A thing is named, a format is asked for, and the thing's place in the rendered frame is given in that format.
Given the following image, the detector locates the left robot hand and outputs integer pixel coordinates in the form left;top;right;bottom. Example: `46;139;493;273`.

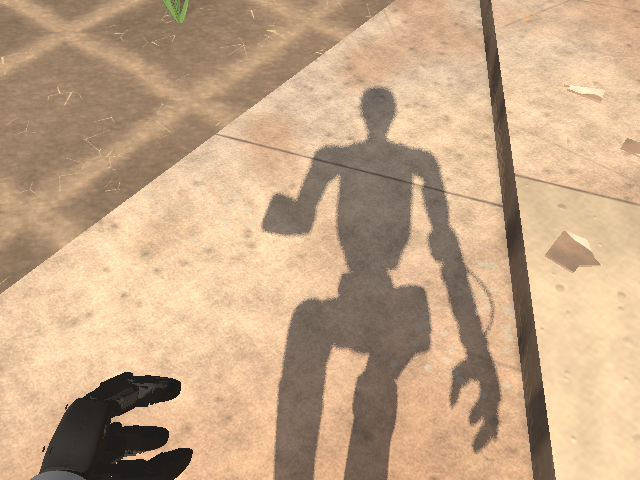
39;372;193;480

